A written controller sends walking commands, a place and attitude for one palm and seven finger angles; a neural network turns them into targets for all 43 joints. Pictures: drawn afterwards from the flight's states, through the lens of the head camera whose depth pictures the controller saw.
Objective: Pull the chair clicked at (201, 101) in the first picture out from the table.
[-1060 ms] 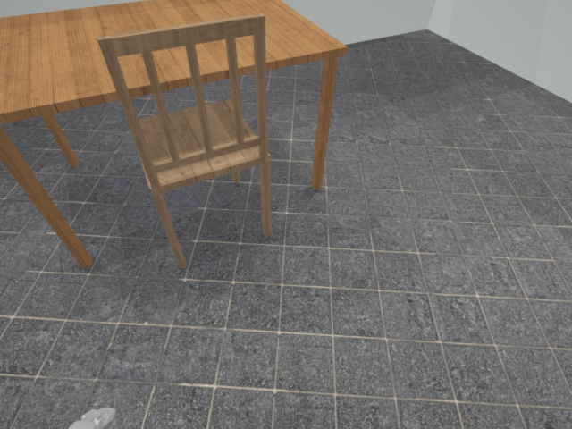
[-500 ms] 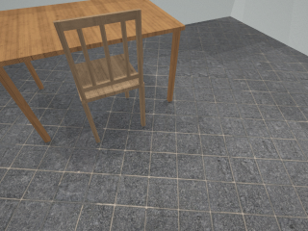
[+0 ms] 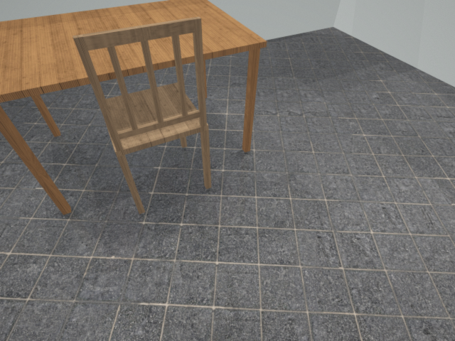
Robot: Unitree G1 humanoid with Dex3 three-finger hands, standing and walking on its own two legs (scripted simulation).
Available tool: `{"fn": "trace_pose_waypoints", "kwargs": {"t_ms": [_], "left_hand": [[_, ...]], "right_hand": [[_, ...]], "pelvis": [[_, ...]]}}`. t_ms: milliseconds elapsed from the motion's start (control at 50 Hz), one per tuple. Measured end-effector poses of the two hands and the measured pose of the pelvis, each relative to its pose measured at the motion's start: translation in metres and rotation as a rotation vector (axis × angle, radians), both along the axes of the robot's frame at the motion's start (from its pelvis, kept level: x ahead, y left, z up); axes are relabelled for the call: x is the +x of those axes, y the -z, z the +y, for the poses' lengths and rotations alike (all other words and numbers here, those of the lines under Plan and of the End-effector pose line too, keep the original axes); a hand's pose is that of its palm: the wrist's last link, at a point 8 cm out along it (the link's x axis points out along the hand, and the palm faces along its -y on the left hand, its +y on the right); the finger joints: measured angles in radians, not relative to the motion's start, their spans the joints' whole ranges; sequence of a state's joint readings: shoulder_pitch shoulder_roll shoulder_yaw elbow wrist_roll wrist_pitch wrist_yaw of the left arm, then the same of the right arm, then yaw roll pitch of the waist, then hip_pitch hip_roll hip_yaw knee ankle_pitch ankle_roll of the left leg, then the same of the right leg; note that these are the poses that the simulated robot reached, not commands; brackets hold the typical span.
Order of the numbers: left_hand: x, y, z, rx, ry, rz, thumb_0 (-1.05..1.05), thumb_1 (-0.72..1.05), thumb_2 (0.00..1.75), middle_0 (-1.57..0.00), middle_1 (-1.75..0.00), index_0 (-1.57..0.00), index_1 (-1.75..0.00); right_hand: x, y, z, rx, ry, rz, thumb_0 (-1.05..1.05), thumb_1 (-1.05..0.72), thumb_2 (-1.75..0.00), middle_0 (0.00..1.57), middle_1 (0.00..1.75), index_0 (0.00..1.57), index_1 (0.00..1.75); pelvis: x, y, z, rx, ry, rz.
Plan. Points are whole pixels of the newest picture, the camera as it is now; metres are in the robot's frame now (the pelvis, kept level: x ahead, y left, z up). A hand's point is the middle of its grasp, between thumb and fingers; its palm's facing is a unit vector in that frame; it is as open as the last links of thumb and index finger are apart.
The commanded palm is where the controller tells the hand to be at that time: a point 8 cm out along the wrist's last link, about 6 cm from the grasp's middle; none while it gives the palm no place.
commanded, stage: look at it before walking up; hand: left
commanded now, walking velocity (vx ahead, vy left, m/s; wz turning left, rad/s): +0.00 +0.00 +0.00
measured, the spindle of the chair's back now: (153, 85) +0.97 +0.33 -0.07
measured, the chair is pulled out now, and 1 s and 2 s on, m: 0.00 0.00 0.00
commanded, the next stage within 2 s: walk to a spot facing it in 0.38 s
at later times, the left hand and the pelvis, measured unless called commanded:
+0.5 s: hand out of the picture +0.07 +0.24 -0.16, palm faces -0.03 -0.94 -0.33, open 7.4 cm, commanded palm none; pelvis +0.00 +0.00 +0.00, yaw +0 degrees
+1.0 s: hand out of the picture +0.14 +0.13 -0.18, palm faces -0.13 -0.97 -0.23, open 7.4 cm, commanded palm none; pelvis +0.09 -0.06 -0.02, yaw -13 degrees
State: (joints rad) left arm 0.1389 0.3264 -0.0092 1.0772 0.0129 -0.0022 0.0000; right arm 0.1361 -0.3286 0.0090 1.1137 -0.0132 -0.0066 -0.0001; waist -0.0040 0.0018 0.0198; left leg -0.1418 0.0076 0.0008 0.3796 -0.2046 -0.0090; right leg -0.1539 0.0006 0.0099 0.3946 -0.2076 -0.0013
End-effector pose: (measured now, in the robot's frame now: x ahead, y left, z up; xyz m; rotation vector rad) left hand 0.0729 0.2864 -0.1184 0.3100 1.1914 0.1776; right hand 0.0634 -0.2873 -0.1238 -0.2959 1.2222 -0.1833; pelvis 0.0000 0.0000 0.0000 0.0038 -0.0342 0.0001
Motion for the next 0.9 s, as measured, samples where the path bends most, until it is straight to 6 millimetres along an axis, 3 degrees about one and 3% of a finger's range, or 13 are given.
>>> {"fn": "trace_pose_waypoints", "kwargs": {"t_ms": [540,720,780,900], "left_hand": [[-0.010,0.002,0.001,0.002,-0.015,0.041,0.01,0.91,0.90,-0.20,-0.30,-0.20,-0.30],[-0.017,0.022,-0.026,-0.069,0.002,0.147,0.01,0.91,0.90,-0.20,-0.30,-0.20,-0.30],[-0.006,0.023,-0.043,-0.083,0.032,0.188,0.01,0.91,0.90,-0.20,-0.30,-0.20,-0.30],[0.046,0.032,-0.084,-0.091,0.088,0.117,0.01,0.91,0.90,-0.20,-0.30,-0.20,-0.30]], "right_hand": [[0.004,-0.001,0.000,-0.004,-0.003,0.010,0.01,-0.91,-0.90,0.20,0.30,0.20,0.30],[-0.017,0.019,0.020,0.065,0.106,0.022,0.01,-0.91,-0.90,0.20,0.30,0.20,0.30],[-0.034,0.026,0.021,0.094,0.176,0.043,0.01,-0.91,-0.90,0.20,0.30,0.20,0.30],[-0.062,0.051,0.004,0.135,0.266,0.174,0.01,-0.91,-0.90,0.20,0.30,0.20,0.30]], "pelvis": [[0.004,-0.001,0.000,-0.001,0.007,0.005],[0.028,0.009,-0.003,0.008,0.098,0.017],[0.040,0.011,-0.012,0.019,0.141,0.018],[0.069,0.027,-0.042,0.007,0.193,0.013]]}}
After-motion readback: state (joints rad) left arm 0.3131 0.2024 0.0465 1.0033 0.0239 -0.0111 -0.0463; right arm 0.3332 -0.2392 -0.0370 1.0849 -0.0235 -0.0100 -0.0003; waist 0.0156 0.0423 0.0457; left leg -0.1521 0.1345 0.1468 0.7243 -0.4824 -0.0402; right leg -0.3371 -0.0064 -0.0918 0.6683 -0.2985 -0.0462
